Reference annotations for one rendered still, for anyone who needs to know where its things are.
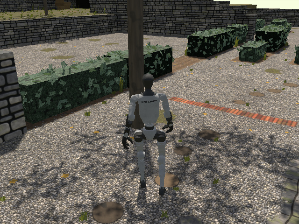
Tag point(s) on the left robot upper arm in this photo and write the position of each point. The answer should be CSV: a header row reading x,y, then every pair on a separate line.
x,y
133,100

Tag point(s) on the left robot forearm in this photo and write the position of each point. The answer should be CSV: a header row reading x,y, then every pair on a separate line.
x,y
127,127

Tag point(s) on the robot left hand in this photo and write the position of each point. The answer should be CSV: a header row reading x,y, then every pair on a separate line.
x,y
125,144

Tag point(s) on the right robot upper arm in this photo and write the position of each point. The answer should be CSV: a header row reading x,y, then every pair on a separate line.
x,y
165,105

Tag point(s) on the right robot forearm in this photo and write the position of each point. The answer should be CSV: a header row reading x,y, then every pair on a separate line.
x,y
169,121

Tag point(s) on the robot right hand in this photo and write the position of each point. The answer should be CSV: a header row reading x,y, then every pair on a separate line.
x,y
170,128

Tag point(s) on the robot left foot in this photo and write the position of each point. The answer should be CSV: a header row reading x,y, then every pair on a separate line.
x,y
143,183

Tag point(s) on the robot torso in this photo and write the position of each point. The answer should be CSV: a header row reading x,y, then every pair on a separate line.
x,y
149,113

